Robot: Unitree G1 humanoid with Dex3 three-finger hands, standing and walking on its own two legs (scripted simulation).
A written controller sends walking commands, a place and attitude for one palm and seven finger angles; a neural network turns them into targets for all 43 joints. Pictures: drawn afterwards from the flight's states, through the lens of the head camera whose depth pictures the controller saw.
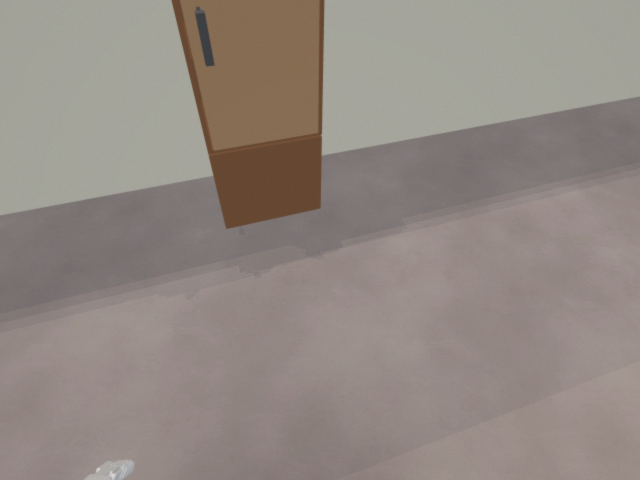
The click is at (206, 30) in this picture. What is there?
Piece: cupboard door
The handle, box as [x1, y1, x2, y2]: [195, 7, 214, 66]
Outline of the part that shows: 196,7 197,10 195,11 195,15 206,66 214,65 204,12 199,7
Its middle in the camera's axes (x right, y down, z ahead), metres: -0.34 -0.58 +1.10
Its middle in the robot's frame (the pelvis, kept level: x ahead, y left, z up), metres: +1.21 +0.39 +0.05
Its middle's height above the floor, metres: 0.82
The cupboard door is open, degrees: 0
